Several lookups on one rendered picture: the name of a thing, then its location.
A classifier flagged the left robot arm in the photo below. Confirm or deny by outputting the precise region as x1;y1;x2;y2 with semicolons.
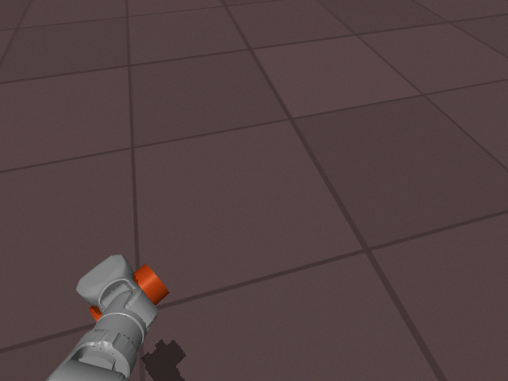
45;277;158;381

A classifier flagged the left robot hand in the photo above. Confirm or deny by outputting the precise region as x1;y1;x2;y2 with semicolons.
76;254;133;306

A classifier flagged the can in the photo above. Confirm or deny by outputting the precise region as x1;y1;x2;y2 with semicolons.
90;264;169;321

